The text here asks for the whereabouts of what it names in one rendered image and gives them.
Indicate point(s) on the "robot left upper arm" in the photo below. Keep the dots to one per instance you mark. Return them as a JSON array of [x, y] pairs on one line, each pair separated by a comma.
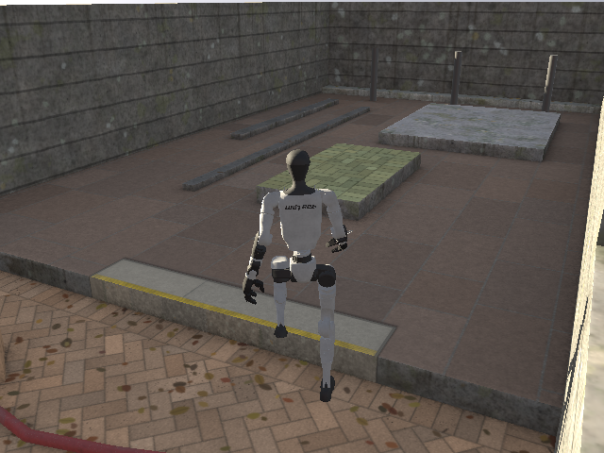
[[269, 202]]

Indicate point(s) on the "robot right hand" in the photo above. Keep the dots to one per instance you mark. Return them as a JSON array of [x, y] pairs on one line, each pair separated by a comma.
[[338, 248]]

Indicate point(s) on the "robot right upper arm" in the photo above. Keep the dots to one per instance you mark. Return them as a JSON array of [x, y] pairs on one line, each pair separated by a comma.
[[329, 198]]

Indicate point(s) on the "left robot forearm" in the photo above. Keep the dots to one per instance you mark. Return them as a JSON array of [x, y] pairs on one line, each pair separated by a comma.
[[256, 258]]

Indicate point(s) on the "left robot foot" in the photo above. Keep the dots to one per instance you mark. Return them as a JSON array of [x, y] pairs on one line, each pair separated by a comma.
[[281, 331]]

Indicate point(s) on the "robot right thigh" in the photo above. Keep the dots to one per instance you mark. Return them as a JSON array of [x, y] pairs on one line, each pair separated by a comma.
[[326, 279]]

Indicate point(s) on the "right robot forearm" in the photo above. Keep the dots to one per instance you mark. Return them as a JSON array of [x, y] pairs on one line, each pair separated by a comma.
[[343, 240]]

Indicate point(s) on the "robot left hand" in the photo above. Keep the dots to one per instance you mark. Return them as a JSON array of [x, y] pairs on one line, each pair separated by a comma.
[[247, 284]]

